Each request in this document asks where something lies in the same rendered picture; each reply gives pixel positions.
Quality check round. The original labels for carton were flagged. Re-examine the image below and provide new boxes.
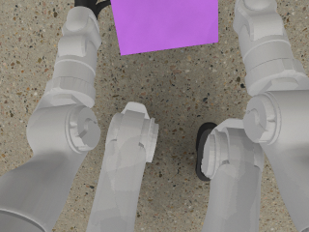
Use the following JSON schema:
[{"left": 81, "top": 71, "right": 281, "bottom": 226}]
[{"left": 110, "top": 0, "right": 218, "bottom": 56}]

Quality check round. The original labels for robot left forearm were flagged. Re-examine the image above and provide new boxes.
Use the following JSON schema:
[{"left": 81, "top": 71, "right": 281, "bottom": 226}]
[{"left": 26, "top": 6, "right": 101, "bottom": 139}]

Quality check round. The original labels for robot right upper arm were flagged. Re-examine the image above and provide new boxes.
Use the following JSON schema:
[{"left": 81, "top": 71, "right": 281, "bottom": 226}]
[{"left": 242, "top": 90, "right": 309, "bottom": 232}]

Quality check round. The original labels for robot left upper arm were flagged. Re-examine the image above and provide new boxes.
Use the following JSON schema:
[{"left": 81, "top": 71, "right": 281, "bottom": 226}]
[{"left": 0, "top": 103, "right": 101, "bottom": 232}]

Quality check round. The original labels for robot shin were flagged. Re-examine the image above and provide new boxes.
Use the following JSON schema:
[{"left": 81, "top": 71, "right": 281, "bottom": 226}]
[
  {"left": 201, "top": 118, "right": 265, "bottom": 178},
  {"left": 104, "top": 101, "right": 150, "bottom": 150}
]

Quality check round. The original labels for robot right forearm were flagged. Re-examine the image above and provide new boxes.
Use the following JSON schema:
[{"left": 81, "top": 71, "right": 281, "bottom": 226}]
[{"left": 233, "top": 0, "right": 309, "bottom": 97}]

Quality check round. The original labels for robot left hand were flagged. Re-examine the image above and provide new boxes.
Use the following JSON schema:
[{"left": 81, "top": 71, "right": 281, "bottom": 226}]
[{"left": 74, "top": 0, "right": 111, "bottom": 20}]

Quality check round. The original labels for robot left shin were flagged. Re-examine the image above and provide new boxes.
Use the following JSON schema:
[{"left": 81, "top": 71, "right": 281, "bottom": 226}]
[{"left": 104, "top": 101, "right": 150, "bottom": 150}]

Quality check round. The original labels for robot right shin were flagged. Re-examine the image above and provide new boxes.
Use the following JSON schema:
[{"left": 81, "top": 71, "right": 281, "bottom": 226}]
[{"left": 201, "top": 118, "right": 265, "bottom": 178}]

